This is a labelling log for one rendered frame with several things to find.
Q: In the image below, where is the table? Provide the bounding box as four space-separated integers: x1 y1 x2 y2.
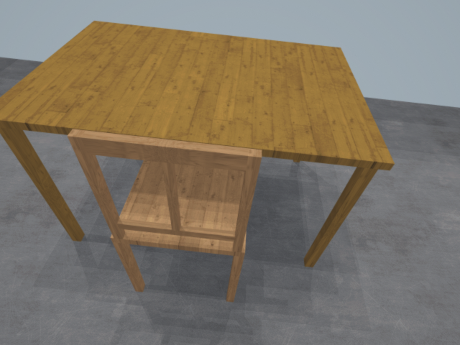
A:
0 21 395 267

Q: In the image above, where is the chair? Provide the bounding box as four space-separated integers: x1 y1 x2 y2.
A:
68 129 262 302

